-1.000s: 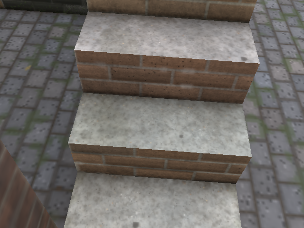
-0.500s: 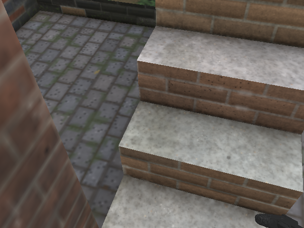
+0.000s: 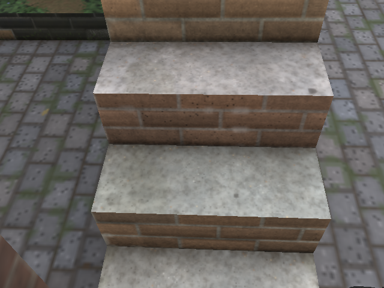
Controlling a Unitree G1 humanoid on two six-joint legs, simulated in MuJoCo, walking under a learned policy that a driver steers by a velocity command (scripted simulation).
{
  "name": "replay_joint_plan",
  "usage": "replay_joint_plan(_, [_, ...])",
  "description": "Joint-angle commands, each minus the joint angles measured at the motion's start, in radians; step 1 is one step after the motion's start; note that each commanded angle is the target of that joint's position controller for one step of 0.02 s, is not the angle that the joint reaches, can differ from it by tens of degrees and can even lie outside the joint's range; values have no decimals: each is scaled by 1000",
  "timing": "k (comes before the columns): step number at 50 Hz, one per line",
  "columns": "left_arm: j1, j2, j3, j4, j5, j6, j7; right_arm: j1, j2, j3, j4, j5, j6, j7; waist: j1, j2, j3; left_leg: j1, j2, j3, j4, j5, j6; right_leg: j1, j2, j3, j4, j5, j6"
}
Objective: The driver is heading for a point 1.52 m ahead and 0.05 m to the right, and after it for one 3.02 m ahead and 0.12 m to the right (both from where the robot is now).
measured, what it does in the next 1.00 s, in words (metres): steps on the spot: left foot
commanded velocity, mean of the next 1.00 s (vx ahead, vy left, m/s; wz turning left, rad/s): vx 0.50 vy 0.00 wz -0.12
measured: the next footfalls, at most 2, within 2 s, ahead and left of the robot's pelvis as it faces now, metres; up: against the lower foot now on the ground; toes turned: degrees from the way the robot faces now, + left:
left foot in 0.50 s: +0.11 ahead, +0.04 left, +0.00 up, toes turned +8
right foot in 1.42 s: +0.15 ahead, -0.21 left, +0.00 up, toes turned +13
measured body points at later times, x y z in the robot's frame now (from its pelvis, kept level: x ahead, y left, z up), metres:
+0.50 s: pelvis +0.05 -0.06 +0.01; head +0.06 -0.06 +0.46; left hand +0.29 +0.12 -0.07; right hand +0.20 -0.33 -0.06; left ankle +0.09 +0.03 -0.73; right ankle +0.00 -0.12 -0.73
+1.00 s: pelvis +0.08 -0.06 +0.00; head +0.08 -0.05 +0.45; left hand +0.30 +0.16 -0.06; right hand +0.28 -0.31 -0.06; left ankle +0.09 +0.03 -0.73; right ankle +0.00 -0.12 -0.73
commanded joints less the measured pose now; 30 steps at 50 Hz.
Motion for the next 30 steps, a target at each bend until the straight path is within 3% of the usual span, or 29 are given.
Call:
replay_joint_plan(1, [-14,46,19,-83,11,-18,-15,-149,-190,-65,-79,22,-10,9,35,113,-58,35,264,-164,-124,365,171,19,-22,-40,-90,102,-21])
replay_joint_plan(2, [51,47,28,-49,18,-24,-21,-161,-175,-63,-61,38,3,12,58,102,-79,24,251,-124,-62,450,166,110,11,-65,-177,208,-33])
replay_joint_plan(3, [93,56,40,-36,25,-28,-28,-166,-139,-54,-63,49,9,14,77,58,-89,19,189,-49,84,513,125,172,63,-78,-247,276,-51])
replay_joint_plan(4, [130,112,60,-45,26,-34,-28,-147,-92,-42,-73,34,11,9,91,-119,-108,-89,123,18,326,356,37,284,23,52,-328,668,-82])
replay_joint_plan(5, [161,209,78,-64,26,-40,-16,-187,-20,-10,-139,-6,6,-2,72,-432,-87,-435,-16,11,652,-247,-63,438,-165,435,-416,987,-223])
replay_joint_plan(6, [134,144,54,-91,51,-61,-17,-156,-56,-15,-115,19,2,3,69,-298,-166,-481,-30,-191,891,-382,-67,424,-266,549,-435,942,-385])
replay_joint_plan(7, [111,123,49,-93,51,-66,-13,-121,-98,-25,-92,27,0,13,57,-165,-150,-524,3,-222,971,-346,-61,414,-268,485,-445,841,-398])
replay_joint_plan(8, [98,118,50,-81,39,-64,-6,-109,-109,-30,-79,23,-6,15,38,-44,-124,-539,28,-216,944,-265,-50,403,-232,419,-450,765,-352])
replay_joint_plan(9, [76,122,49,-78,34,-59,-2,-136,-101,-24,-87,11,-11,10,27,15,-90,-541,45,-207,843,-195,-47,386,-204,383,-466,760,-306])
replay_joint_plan(10, [29,118,45,-88,37,-54,3,-151,-82,-17,-89,1,-11,9,6,5,-76,-478,38,-190,770,-136,-52,333,-168,333,-483,829,-275])
replay_joint_plan(12, [-31,97,43,-104,47,-44,7,-127,-40,-3,-57,1,-3,14,-18,-54,-77,-349,1,-153,643,-83,-53,269,-105,244,-481,951,-244])
replay_joint_plan(14, [-49,96,47,-105,34,-49,8,-130,-27,1,-33,-3,3,18,-11,-50,-101,-270,-36,-134,530,-54,-51,258,-73,204,-463,971,-234])
replay_joint_plan(15, [-39,93,48,-101,24,-47,13,-167,-7,14,-49,-6,-1,16,10,-52,-91,-255,-44,-139,460,-41,-51,239,-82,217,-465,914,-232])
replay_joint_plan(16, [-25,88,48,-101,24,-45,16,-177,-7,18,-55,-2,-1,12,22,-81,-85,-243,-50,-146,406,-33,-42,236,-87,249,-469,847,-231])
replay_joint_plan(17, [1,82,46,-90,36,-29,10,-136,-10,12,-47,14,6,2,31,-158,-96,-180,-69,-132,413,-68,-46,221,-86,268,-481,739,-234])
replay_joint_plan(18, [-3,67,43,-94,33,-21,7,-150,-30,6,-57,22,10,-2,37,-161,-71,-184,-70,-144,373,-88,-42,204,-83,312,-495,625,-239])
replay_joint_plan(19, [-12,73,46,-101,28,-13,6,-167,-40,3,-75,24,10,-2,34,-142,-46,-193,-73,-155,310,-78,-36,210,-95,367,-506,578,-244])
replay_joint_plan(20, [-45,63,41,-108,19,-17,7,-177,-30,13,-82,12,12,7,25,-119,-46,-199,-66,-154,265,-64,-24,234,-110,397,-490,619,-249])
replay_joint_plan(22, [-74,17,22,-106,33,-19,13,-129,-13,19,-69,7,1,17,6,-124,-91,-144,-26,-174,83,9,-1,326,-127,411,-460,776,-235])
replay_joint_plan(23, [-99,-27,3,-103,35,-23,11,-84,14,26,-48,-3,-9,23,-21,-107,-118,-40,-12,-164,-79,142,12,333,-109,380,-438,850,-205])
replay_joint_plan(24, [-97,-32,1,-102,34,-28,6,-41,2,23,-28,-18,-16,28,-19,-85,-139,60,-1,-173,-129,250,20,327,-71,346,-388,909,-163])
replay_joint_plan(25, [-107,-35,-2,-112,41,-37,2,-9,-35,16,-19,-28,-24,33,-5,-1,-156,145,56,-248,-99,480,42,272,-15,299,-300,828,-126])
replay_joint_plan(26, [-37,-66,-15,-99,55,-47,-2,-22,-38,23,-24,-37,-28,34,52,161,-169,175,162,-387,-96,557,122,212,34,266,-245,552,-73])
replay_joint_plan(27, [32,-72,-16,-65,51,-46,-3,-123,9,37,-35,-27,-31,34,107,272,-103,73,232,-499,-160,336,222,196,34,223,-283,327,-26])
replay_joint_plan(28, [15,-31,-7,-55,55,-45,-7,-197,62,51,-62,0,-28,35,116,254,-33,7,207,-502,-197,176,217,201,17,193,-374,231,-8])
replay_joint_plan(29, [-53,-20,-5,-68,64,-49,-14,-229,58,53,-79,0,-27,42,95,191,-1,-23,161,-476,-191,183,177,232,18,187,-444,285,-5])
replay_joint_plan(30, [-95,-5,-1,-76,75,-51,-20,-211,14,42,-82,5,-30,46,74,113,-3,-4,120,-426,-161,261,148,254,18,183,-476,388,-5])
